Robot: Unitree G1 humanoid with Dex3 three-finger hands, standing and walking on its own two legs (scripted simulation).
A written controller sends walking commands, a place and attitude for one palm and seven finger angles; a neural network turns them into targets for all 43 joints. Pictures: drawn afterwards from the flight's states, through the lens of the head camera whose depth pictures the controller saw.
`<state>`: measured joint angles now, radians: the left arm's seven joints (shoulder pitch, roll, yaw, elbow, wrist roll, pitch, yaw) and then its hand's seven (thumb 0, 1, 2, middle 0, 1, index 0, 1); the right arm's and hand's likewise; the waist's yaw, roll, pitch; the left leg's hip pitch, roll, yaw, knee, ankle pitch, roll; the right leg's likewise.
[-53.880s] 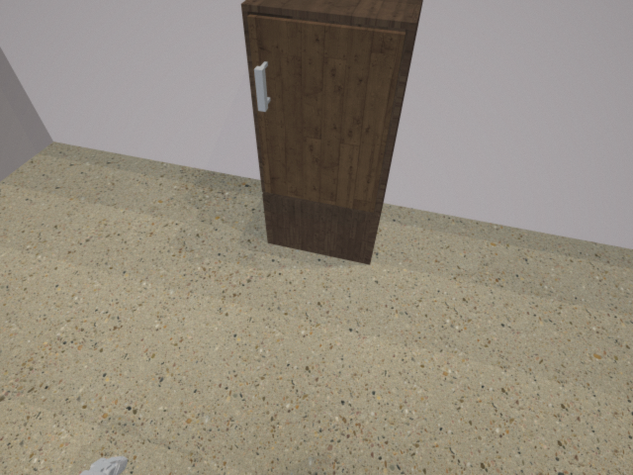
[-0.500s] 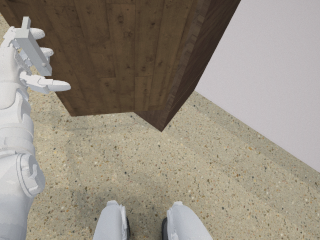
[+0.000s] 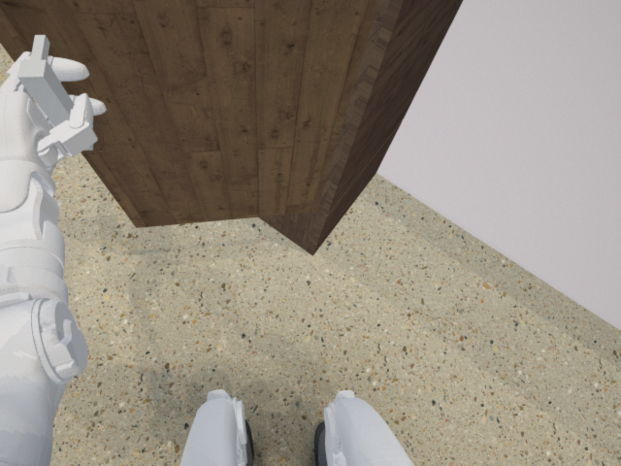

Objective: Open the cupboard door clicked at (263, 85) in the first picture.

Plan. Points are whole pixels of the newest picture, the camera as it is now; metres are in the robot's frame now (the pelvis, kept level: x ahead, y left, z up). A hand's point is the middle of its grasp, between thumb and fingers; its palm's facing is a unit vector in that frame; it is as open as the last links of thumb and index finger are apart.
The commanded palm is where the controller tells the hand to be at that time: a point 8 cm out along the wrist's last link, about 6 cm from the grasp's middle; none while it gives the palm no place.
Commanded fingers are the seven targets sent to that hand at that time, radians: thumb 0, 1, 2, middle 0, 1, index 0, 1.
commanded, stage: close the thumb around the handle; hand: left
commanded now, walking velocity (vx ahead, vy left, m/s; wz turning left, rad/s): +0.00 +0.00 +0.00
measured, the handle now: (63, 96) +0.55 +0.26 +0.06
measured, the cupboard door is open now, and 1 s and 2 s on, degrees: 44 78 85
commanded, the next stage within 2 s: pull the door open along its arc in 0.06 s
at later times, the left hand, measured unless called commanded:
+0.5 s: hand (94, 169) +0.45 +0.22 +0.06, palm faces +0.10 -0.99 -0.01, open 5.7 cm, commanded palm +0.40 +0.25 +0.06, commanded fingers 0.00 0.90 0.90 -0.40 -1.35 -0.40 -1.35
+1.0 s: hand (175, 275) +0.33 +0.12 +0.06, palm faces +0.48 -0.88 +0.02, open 5.8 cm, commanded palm +0.26 +0.17 +0.06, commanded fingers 0.00 0.90 0.90 -0.40 -1.35 -0.40 -1.35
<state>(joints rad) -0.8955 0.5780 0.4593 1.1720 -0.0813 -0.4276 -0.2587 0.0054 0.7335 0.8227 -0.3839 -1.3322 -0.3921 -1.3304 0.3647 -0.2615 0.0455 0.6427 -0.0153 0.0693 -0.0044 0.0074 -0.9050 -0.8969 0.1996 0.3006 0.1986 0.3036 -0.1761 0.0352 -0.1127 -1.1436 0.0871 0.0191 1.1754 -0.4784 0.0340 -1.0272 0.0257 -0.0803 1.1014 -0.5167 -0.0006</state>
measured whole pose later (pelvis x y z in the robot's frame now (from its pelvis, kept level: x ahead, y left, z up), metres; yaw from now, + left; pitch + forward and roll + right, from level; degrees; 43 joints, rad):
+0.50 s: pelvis +0.01 +0.00 +0.02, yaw +0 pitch +21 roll -4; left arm -0.55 0.39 0.39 0.88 -0.17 -0.45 -0.20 0.02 0.74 0.76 -0.39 -1.35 -0.38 -1.35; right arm 0.37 -0.25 0.01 0.61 0.01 0.09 0.02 0.01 -0.91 -0.90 0.20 0.30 0.20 0.30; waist -0.13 0.03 -0.14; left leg -1.00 0.09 0.05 1.09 -0.47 0.03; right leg -0.90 0.03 -0.05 1.03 -0.51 0.00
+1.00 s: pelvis +0.01 -0.03 +0.02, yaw +3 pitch +15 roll +0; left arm -0.03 -0.03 0.02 0.33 0.01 -0.40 0.46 0.03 0.70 0.74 -0.39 -1.35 -0.40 -1.35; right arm 0.19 -0.17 0.01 0.56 -0.06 0.05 0.04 0.01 -0.91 -0.90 0.20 0.30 0.20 0.30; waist -0.02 0.01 -0.16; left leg -0.84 0.06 0.03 1.04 -0.45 -0.01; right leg -0.76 0.00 -0.07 1.05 -0.54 -0.04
